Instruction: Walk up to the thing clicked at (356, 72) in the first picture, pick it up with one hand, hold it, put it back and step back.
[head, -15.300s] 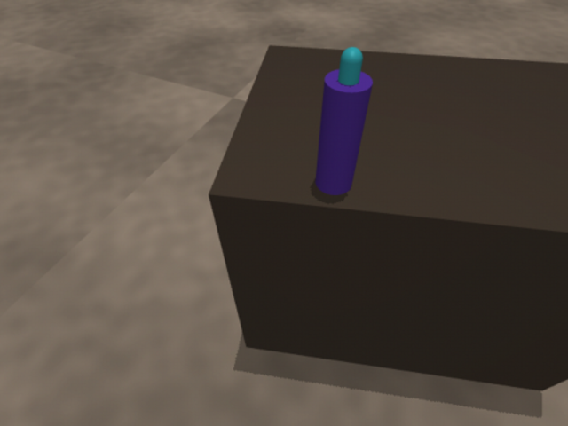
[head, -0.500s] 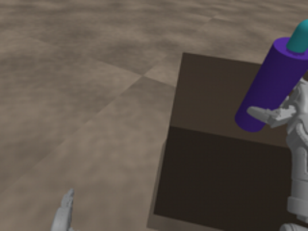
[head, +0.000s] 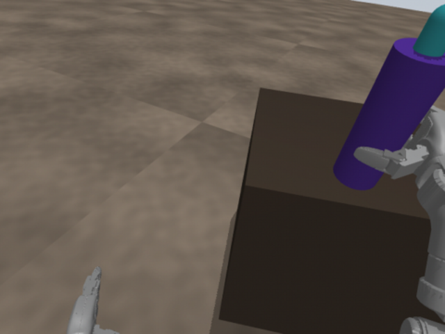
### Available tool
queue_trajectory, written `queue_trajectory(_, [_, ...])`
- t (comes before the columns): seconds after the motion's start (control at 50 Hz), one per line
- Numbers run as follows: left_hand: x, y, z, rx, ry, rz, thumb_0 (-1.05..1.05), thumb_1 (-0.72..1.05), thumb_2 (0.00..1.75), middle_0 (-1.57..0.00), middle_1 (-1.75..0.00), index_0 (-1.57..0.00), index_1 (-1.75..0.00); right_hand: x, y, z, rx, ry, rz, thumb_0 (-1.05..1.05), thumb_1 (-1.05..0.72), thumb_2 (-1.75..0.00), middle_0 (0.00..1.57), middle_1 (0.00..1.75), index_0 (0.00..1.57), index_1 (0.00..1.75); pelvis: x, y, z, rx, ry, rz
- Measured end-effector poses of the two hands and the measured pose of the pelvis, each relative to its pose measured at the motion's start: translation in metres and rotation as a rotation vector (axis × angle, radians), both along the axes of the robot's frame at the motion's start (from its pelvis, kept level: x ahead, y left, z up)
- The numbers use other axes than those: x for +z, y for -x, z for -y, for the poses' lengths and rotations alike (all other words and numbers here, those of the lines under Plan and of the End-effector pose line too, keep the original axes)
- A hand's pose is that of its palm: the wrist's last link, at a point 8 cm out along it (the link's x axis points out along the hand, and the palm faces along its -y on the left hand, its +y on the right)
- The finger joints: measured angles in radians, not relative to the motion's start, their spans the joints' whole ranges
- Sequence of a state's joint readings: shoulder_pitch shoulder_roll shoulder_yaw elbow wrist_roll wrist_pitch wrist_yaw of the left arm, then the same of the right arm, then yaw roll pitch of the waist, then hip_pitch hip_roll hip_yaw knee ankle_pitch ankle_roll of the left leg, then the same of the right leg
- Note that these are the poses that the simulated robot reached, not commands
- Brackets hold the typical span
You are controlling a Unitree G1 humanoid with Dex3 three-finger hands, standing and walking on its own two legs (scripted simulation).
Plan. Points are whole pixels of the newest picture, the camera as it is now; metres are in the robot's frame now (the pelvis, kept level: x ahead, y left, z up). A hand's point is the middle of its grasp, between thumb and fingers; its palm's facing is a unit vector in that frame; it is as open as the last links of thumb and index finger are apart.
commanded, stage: lift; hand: right
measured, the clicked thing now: (391, 111) +0.30 -0.18 +0.33
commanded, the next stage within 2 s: hold in 0.08 s
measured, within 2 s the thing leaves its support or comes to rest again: neither
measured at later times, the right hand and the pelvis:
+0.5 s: hand (373, 124) +0.32 -0.18 +0.30, palm faces +0.22 +0.98 -0.02, open 10.7 cm; pelvis -0.01 +0.00 +0.00, yaw +0 degrees
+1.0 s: hand (365, 106) +0.33 -0.17 +0.32, palm faces +0.22 +0.98 -0.01, open 10.7 cm; pelvis -0.01 +0.00 +0.00, yaw +0 degrees
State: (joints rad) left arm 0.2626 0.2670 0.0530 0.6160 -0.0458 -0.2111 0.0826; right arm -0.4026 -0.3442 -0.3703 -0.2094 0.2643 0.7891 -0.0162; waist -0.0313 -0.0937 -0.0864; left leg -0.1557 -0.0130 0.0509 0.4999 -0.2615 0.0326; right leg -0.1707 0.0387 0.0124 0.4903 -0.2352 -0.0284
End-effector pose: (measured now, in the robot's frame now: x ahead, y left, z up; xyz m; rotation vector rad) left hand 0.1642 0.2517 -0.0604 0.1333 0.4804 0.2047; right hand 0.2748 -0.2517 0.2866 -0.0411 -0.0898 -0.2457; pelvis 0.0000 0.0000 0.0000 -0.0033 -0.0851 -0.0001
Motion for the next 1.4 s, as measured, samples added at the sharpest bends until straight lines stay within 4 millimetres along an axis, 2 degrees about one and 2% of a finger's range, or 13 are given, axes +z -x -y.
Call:
queue_trajectory(0.2, [-0.005, 0.007, 0.0, -0.004, -0.007, -0.014, -0.01, -0.53, 0.05, -0.05, -0.05, -0.06, -0.05, 0.01, 0.0, -0.008, -0.005, -0.008, -0.006, -0.07, 0.61, -0.91, 0.77, 1.24, 0.81, 1.26, -0.001, 0.005, 0.0, -0.005, 0.002, 0.001])
queue_trajectory(0.44, [0.004, 0.004, -0.001, 0.008, -0.014, 0.047, -0.01, -0.53, 0.05, -0.05, -0.05, -0.06, -0.06, 0.012, -0.009, -0.02, 0.024, -0.015, -0.029, -0.07, 0.61, -0.91, 0.77, 1.23, 0.82, 1.25, -0.002, 0.007, 0.001, 0.001, 0.002, 0.002])
queue_trajectory(0.98, [0.004, 0.006, 0.005, 0.002, -0.001, 0.051, -0.01, -0.53, 0.05, -0.05, -0.06, -0.06, -0.06, 0.031, -0.027, -0.033, 0.033, -0.029, -0.033, -0.07, 0.61, -0.91, 0.77, 1.24, 0.81, 1.26, -0.002, 0.006, 0.003, 0.004, 0.003, -0.004])
queue_trajectory(1.4, [0.007, 0.013, 0.007, -0.005, 0.003, 0.069, -0.01, -0.53, 0.05, -0.06, -0.06, -0.06, -0.07, 0.052, -0.028, -0.04, 0.03, -0.019, -0.033, -0.06, 0.61, -0.92, 0.77, 1.24, 0.81, 1.26, -0.001, 0.013, 0.005, 0.006, 0.003, 0.005])
